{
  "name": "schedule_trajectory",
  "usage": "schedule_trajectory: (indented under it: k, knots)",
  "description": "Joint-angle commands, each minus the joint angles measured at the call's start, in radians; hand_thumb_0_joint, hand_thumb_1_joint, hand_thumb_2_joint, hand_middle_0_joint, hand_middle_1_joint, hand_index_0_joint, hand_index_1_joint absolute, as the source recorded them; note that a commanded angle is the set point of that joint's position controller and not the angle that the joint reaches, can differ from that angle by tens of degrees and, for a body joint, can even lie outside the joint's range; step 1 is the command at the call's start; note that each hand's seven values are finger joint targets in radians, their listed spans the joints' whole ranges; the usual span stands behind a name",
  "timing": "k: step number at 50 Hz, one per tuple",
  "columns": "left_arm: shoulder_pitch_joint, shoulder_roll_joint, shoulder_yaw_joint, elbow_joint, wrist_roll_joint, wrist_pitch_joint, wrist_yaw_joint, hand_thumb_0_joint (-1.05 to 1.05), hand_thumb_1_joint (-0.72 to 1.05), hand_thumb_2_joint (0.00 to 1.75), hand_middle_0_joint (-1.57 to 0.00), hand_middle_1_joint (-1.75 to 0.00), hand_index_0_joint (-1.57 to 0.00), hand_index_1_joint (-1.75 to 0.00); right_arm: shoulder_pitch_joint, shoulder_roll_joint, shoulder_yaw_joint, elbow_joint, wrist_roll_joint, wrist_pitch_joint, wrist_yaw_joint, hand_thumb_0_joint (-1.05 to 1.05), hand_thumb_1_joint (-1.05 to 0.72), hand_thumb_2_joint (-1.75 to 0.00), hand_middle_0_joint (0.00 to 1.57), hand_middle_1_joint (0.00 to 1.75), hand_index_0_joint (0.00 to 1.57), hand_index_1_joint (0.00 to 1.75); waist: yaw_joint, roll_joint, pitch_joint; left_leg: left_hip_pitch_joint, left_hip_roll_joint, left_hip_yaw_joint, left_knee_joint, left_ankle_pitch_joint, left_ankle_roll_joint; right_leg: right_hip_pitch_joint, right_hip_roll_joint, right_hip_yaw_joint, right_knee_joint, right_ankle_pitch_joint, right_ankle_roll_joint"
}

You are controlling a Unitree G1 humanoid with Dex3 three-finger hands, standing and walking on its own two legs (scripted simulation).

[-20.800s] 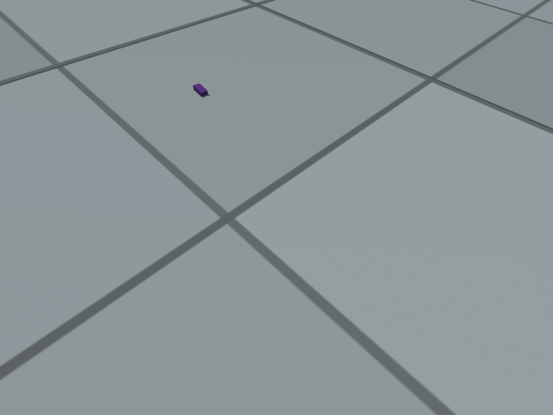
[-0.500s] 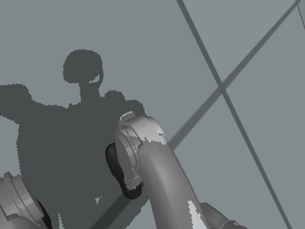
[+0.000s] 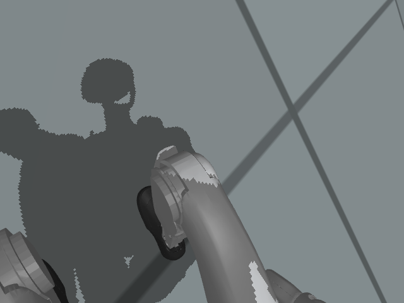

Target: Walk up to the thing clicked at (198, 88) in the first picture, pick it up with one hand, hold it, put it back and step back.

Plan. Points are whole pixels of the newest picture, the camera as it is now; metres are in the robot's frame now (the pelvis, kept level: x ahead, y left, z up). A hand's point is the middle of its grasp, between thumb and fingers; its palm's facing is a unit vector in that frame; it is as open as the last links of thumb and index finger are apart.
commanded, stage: close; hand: left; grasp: from above
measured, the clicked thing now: out of the picture +0.49 +0.31 -0.30
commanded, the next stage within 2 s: settle in 1.34 s
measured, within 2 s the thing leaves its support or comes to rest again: leaves its support in 1.82 s
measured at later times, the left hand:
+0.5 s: hand out of the picture +0.47 +0.30 -0.27, palm faces -0.42 -0.18 -0.89, open 10.5 cm
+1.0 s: hand out of the picture +0.48 +0.30 -0.27, palm faces -0.42 -0.18 -0.89, open 8.8 cm
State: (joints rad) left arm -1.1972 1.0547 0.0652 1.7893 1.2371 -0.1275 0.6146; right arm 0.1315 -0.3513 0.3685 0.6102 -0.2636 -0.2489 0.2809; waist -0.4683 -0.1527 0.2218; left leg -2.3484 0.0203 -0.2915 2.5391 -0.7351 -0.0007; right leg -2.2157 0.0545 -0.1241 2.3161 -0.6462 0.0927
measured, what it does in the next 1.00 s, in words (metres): stands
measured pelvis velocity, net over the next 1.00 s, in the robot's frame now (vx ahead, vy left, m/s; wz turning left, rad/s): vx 0.00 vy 0.00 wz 0.00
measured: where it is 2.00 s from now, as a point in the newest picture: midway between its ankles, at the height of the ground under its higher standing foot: (117, 271)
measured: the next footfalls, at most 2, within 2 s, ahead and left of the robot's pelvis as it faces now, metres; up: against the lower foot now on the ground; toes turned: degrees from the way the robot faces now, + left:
none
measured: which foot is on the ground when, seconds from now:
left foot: down 0.00-1.00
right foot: down 0.00-1.00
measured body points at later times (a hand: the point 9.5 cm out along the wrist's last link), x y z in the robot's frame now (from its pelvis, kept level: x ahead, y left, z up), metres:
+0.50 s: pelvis +0.00 +0.00 +0.00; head +0.29 +0.14 +0.31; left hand +0.49 +0.31 -0.22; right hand +0.03 -0.24 -0.04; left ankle +0.06 +0.12 -0.28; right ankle +0.13 -0.14 -0.28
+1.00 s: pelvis +0.00 +0.00 +0.00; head +0.29 +0.13 +0.31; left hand +0.49 +0.31 -0.22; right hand +0.03 -0.24 -0.04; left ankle +0.06 +0.12 -0.28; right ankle +0.13 -0.14 -0.28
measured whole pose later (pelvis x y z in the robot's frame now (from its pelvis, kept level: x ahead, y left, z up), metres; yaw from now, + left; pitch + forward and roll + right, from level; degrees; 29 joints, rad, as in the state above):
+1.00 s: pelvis +0.00 +0.00 +0.00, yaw +0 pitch +29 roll -17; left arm -1.20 1.07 0.05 1.78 1.23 -0.13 0.61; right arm 0.13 -0.35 0.39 0.59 -0.26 -0.22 0.25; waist -0.48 -0.15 0.23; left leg -2.34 0.02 -0.29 2.53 -0.73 0.00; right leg -2.21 0.05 -0.13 2.30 -0.63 0.09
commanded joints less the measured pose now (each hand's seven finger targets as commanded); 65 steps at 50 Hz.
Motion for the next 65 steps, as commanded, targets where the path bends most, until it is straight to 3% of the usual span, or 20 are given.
schedule_trajectory:
  k: [1,4,5,7,11,14,18,20,24,25,28,31,39,41,43,48,50,52,54,65]
  knots:
    - [-0.254,0.124,-0.023,-0.114,-0.007,-0.011,0.030,0.00,-0.11,0.63,-0.35,-0.79,-0.38,-0.76,0.221,-0.346,-0.099,0.035,0.003,0.009,-0.012,0.00,-0.89,-0.90,0.20,0.30,0.20,0.30,-0.087,0.614,-0.631,0.530,0.042,0.099,-0.279,0.287,-0.011,0.362,0.026,-0.174,-0.161,0.308,-0.098]
    - [-0.250,0.140,-0.028,-0.113,-0.008,-0.012,0.031,0.00,-0.09,0.62,-0.37,-0.77,-0.40,-0.74,0.212,-0.347,-0.094,0.030,0.010,0.009,-0.017,0.00,-0.89,-0.90,0.20,0.30,0.20,0.30,-0.082,0.600,-0.626,0.520,0.043,0.102,-0.272,0.288,-0.009,0.374,0.028,-0.170,-0.166,0.316,-0.096]
    - [-0.259,0.159,-0.012,-0.110,-0.010,-0.017,0.041,0.00,-0.08,0.61,-0.38,-0.76,-0.41,-0.73,0.216,-0.352,-0.095,0.036,0.005,0.014,-0.020,0.00,-0.89,-0.90,0.20,0.30,0.20,0.30,-0.080,0.607,-0.638,0.520,0.045,0.096,-0.285,0.286,-0.011,0.380,0.028,-0.172,-0.165,0.312,-0.099]
    - [-0.232,0.130,-0.034,-0.084,-0.007,-0.017,0.038,0.00,-0.06,0.60,-0.40,-0.73,-0.43,-0.71,0.201,-0.345,-0.092,0.030,0.005,0.012,-0.019,0.00,-0.89,-0.90,0.20,0.30,0.20,0.30,-0.087,0.588,-0.596,0.497,0.042,0.105,-0.275,0.253,-0.008,0.365,0.030,-0.171,-0.171,0.290,-0.097]
    - [-0.250,0.196,0.003,-0.115,-0.001,-0.015,0.050,0.00,-0.01,0.56,-0.44,-0.71,-0.46,-0.68,0.206,-0.347,-0.088,0.027,0.008,0.015,-0.027,0.00,-0.89,-0.90,0.20,0.30,0.20,0.30,-0.067,0.595,-0.631,0.513,0.042,0.108,-0.283,0.261,-0.007,0.388,0.029,-0.162,-0.173,0.297,-0.097]
    - [-0.218,0.149,-0.018,-0.079,-0.004,-0.007,0.048,0.00,0.03,0.53,-0.45,-0.70,-0.49,-0.66,0.198,-0.346,-0.089,0.023,0.002,0.017,-0.026,0.00,-0.89,-0.90,0.20,0.30,0.20,0.30,-0.082,0.587,-0.604,0.507,0.044,0.103,-0.287,0.253,-0.009,0.374,0.030,-0.170,-0.173,0.291,-0.097]
    - [-0.234,0.177,-0.012,-0.092,0.000,-0.003,0.044,0.00,0.06,0.51,-0.49,-0.66,-0.52,-0.63,0.198,-0.352,-0.090,0.021,0.006,0.019,-0.032,0.00,-0.89,-0.90,0.20,0.30,0.20,0.30,-0.080,0.596,-0.611,0.506,0.046,0.102,-0.285,0.247,-0.009,0.374,0.028,-0.165,-0.178,0.292,-0.096]
    - [-0.209,0.154,-0.015,-0.079,-0.006,0.002,0.040,0.00,0.09,0.48,-0.50,-0.65,-0.53,-0.62,0.207,-0.347,-0.091,0.022,0.004,0.022,-0.029,0.00,-0.89,-0.90,0.20,0.30,0.20,0.30,-0.077,0.578,-0.609,0.505,0.046,0.100,-0.283,0.266,-0.008,0.378,0.028,-0.167,-0.175,0.304,-0.095]
    - [-0.240,0.172,-0.013,-0.099,-0.007,0.000,0.034,0.00,0.13,0.45,-0.53,-0.63,-0.57,-0.59,0.205,-0.352,-0.089,0.025,0.007,0.024,-0.028,0.00,-0.89,-0.90,0.20,0.30,0.20,0.30,-0.080,0.620,-0.607,0.525,0.049,0.091,-0.296,0.270,-0.014,0.357,0.024,-0.170,-0.166,0.295,-0.100]
    - [-0.228,0.153,-0.024,-0.079,-0.014,0.004,0.029,0.00,0.14,0.44,-0.55,-0.61,-0.58,-0.57,0.186,-0.350,-0.089,0.011,0.007,0.023,-0.031,0.00,-0.89,-0.90,0.20,0.30,0.20,0.30,-0.080,0.575,-0.587,0.502,0.046,0.093,-0.289,0.233,-0.009,0.349,0.025,-0.169,-0.168,0.271,-0.099]
    - [-0.233,0.178,-0.010,-0.105,-0.009,0.002,0.028,0.00,0.17,0.42,-0.57,-0.59,-0.60,-0.56,0.207,-0.351,-0.083,0.020,0.007,0.027,-0.031,0.00,-0.89,-0.90,0.20,0.30,0.20,0.30,-0.076,0.604,-0.618,0.515,0.045,0.097,-0.292,0.272,-0.011,0.373,0.025,-0.165,-0.170,0.300,-0.098]
    - [-0.223,0.164,-0.021,-0.082,-0.016,0.001,0.024,0.00,0.20,0.40,-0.58,-0.59,-0.62,-0.54,0.194,-0.348,-0.085,0.017,0.010,0.027,-0.035,0.00,-0.89,-0.90,0.20,0.30,0.20,0.30,-0.078,0.584,-0.587,0.491,0.046,0.094,-0.295,0.229,-0.010,0.354,0.025,-0.166,-0.173,0.266,-0.099]
    - [-0.214,0.183,-0.005,-0.096,-0.019,-0.004,0.017,0.00,0.29,0.33,-0.66,-0.51,-0.70,-0.47,0.193,-0.349,-0.083,0.013,0.011,0.036,-0.039,0.00,-0.89,-0.90,0.20,0.30,0.20,0.30,-0.065,0.575,-0.600,0.483,0.047,0.094,-0.288,0.241,-0.007,0.357,0.023,-0.164,-0.173,0.271,-0.097]
    - [-0.208,0.182,-0.012,-0.090,-0.012,-0.003,0.018,0.00,0.33,0.33,-0.70,-0.49,-0.73,-0.45,0.207,-0.351,-0.082,0.015,0.005,0.040,-0.041,0.00,-0.89,-0.90,0.20,0.30,0.20,0.30,-0.079,0.579,-0.600,0.497,0.048,0.093,-0.295,0.246,-0.009,0.373,0.027,-0.166,-0.175,0.280,-0.096]
    - [-0.209,0.180,-0.008,-0.098,-0.012,-0.005,0.020,0.00,0.35,0.31,-0.70,-0.49,-0.75,-0.45,0.201,-0.347,-0.081,0.011,0.003,0.043,-0.042,0.00,-0.89,-0.90,0.20,0.30,0.20,0.30,-0.066,0.580,-0.616,0.496,0.048,0.092,-0.295,0.252,-0.009,0.373,0.027,-0.168,-0.174,0.282,-0.097]
    - [-0.212,0.174,-0.020,-0.083,-0.015,-0.005,0.016,0.00,0.40,0.28,-0.75,-0.45,-0.79,-0.41,0.213,-0.347,-0.075,0.011,0.000,0.042,-0.046,0.00,-0.89,-0.90,0.20,0.30,0.20,0.30,-0.087,0.561,-0.594,0.486,0.043,0.106,-0.285,0.241,-0.004,0.386,0.027,-0.163,-0.185,0.282,-0.094]
    - [-0.203,0.183,-0.012,-0.083,-0.020,-0.005,0.018,0.00,0.43,0.28,-0.78,-0.43,-0.81,-0.39,0.199,-0.349,-0.078,0.010,0.005,0.043,-0.049,0.00,-0.89,-0.90,0.20,0.30,0.20,0.30,-0.071,0.559,-0.590,0.484,0.045,0.099,-0.288,0.237,-0.005,0.367,0.026,-0.164,-0.183,0.271,-0.096]
    - [-0.216,0.169,-0.024,-0.092,-0.021,-0.007,0.017,0.00,0.47,0.29,-0.81,-0.43,-0.85,-0.39,0.203,-0.348,-0.077,0.007,0.003,0.043,-0.051,0.00,-0.89,-0.90,0.20,0.30,0.20,0.30,-0.083,0.554,-0.593,0.487,0.044,0.102,-0.288,0.227,-0.004,0.376,0.028,-0.163,-0.186,0.270,-0.094]
    - [-0.227,0.190,-0.014,-0.106,-0.019,-0.007,0.016,0.00,0.50,0.27,-0.83,-0.42,-0.87,-0.38,0.204,-0.347,-0.076,0.010,0.006,0.043,-0.051,0.00,-0.89,-0.90,0.20,0.30,0.20,0.30,-0.076,0.574,-0.600,0.485,0.045,0.101,-0.290,0.227,-0.004,0.372,0.025,-0.162,-0.185,0.267,-0.096]
    - [-0.178,0.170,-0.022,-0.065,-0.024,-0.002,0.014,0.00,0.64,0.25,-0.95,-0.36,-0.98,-0.33,0.197,-0.347,-0.073,0.002,0.000,0.054,-0.059,0.00,-0.89,-0.90,0.20,0.30,0.20,0.30,-0.077,0.550,-0.591,0.489,0.044,0.100,-0.293,0.242,-0.006,0.383,0.027,-0.164,-0.186,0.281,-0.095]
